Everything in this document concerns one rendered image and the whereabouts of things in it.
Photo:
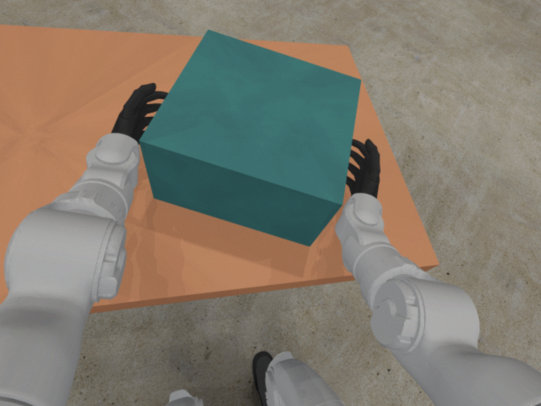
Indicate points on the carton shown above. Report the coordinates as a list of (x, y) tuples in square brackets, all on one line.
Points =
[(254, 137)]

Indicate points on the right robot hand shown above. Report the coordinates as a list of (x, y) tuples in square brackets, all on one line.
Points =
[(367, 178)]

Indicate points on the robot left forearm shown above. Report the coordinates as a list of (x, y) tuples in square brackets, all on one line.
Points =
[(106, 188)]

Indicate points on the left robot upper arm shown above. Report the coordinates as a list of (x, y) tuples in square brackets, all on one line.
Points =
[(62, 264)]

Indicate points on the left robot hand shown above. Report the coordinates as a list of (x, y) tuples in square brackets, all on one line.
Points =
[(131, 120)]

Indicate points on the robot left shin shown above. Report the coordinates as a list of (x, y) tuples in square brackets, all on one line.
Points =
[(179, 394)]

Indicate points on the table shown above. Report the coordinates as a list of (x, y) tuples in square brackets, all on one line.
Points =
[(61, 90)]

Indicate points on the right robot upper arm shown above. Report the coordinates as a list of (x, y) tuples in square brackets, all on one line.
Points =
[(432, 330)]

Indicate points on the right robot thigh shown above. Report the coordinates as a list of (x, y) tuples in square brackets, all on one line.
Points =
[(293, 383)]

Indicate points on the robot right forearm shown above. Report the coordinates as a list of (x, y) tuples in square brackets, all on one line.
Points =
[(367, 252)]

